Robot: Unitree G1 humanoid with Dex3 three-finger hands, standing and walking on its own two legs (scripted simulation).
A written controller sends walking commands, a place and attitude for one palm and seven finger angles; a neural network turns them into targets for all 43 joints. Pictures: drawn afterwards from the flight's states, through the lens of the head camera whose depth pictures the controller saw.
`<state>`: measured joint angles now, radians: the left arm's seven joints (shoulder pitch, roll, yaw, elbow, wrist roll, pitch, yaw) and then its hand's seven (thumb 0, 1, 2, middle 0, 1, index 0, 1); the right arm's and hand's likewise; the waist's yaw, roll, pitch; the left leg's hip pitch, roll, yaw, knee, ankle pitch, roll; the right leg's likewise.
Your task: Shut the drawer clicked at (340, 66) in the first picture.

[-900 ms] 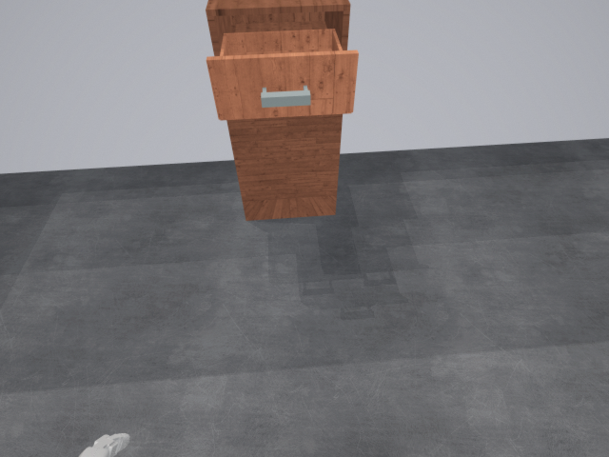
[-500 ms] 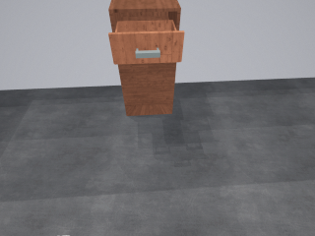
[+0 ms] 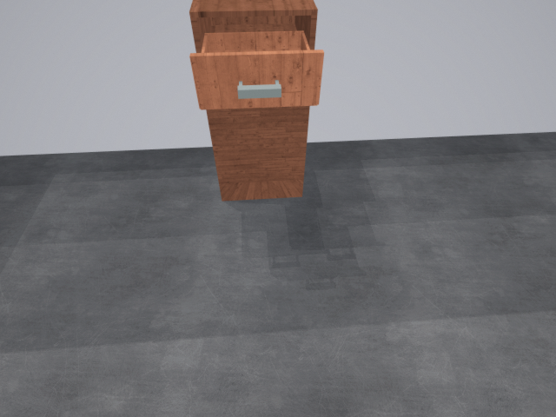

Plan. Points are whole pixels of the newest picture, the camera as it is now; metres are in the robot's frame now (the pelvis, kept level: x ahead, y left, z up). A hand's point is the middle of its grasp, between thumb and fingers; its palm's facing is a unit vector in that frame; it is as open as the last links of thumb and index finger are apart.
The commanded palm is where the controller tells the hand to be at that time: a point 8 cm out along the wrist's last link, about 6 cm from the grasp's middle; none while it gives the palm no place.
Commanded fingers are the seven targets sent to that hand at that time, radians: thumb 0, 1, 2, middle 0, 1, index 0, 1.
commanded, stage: look at it before walking up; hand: left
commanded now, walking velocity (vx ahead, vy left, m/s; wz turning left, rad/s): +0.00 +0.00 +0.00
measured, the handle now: (259, 87) +0.94 +0.11 +0.00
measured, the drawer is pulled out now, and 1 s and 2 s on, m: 0.28 0.28 0.28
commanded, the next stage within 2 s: walk to a spot facing it in 0.54 s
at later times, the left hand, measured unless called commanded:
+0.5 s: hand out of the picture +0.08 +0.25 -0.15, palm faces -0.02 -0.94 -0.33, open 7.4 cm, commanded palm none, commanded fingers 0.00 0.90 0.90 -0.20 -0.30 -0.20 -0.30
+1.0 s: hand out of the picture +0.10 +0.18 -0.18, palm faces -0.14 -0.96 -0.23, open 7.4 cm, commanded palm none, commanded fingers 0.00 0.90 0.90 -0.20 -0.30 -0.20 -0.30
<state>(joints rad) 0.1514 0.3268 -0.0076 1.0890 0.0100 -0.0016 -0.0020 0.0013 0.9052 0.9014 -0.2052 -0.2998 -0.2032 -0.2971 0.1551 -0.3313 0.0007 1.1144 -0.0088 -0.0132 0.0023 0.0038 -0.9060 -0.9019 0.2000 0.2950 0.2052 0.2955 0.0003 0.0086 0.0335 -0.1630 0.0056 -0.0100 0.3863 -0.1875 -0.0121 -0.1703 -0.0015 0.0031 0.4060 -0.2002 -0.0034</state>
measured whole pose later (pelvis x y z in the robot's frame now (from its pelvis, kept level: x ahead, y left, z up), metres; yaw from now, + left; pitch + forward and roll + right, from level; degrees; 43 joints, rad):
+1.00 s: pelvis +0.06 -0.02 -0.02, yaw -11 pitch -1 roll +2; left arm 0.31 0.21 0.04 1.04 0.02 0.03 -0.04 0.00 0.91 0.90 -0.20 -0.30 -0.20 -0.30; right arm 0.29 -0.24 -0.04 1.06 -0.02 -0.04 0.00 0.00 -0.91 -0.90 0.20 0.30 0.21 0.30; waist 0.02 0.01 0.04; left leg -0.08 0.07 0.16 0.50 -0.38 -0.04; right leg -0.35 -0.02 -0.05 0.76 -0.45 -0.02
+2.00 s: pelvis +0.38 -0.08 -0.02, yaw -43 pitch -1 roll +2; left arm 0.13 0.21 0.08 0.90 0.02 0.05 -0.03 0.00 0.91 0.90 -0.20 -0.30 -0.19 -0.30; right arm 0.33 -0.22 -0.06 0.99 -0.03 -0.02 -0.02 0.00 -0.92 -0.90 0.20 0.29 0.20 0.30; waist -0.04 0.00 0.09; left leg -0.13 0.12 0.37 0.56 -0.38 0.00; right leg -0.47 -0.07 -0.09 0.76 -0.28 0.02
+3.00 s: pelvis +0.37 -0.11 -0.01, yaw -30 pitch -1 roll +2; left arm 0.17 0.18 0.05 0.92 0.01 0.01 0.03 0.00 0.91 0.90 -0.20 -0.30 -0.20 -0.30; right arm 0.22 -0.28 -0.11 0.98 -0.02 0.07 0.01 0.00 -0.91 -0.90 0.20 0.29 0.20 0.29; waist -0.03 0.05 0.06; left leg -0.51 -0.04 -0.03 1.06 -0.44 -0.05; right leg -0.19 -0.06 -0.09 0.51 -0.30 -0.01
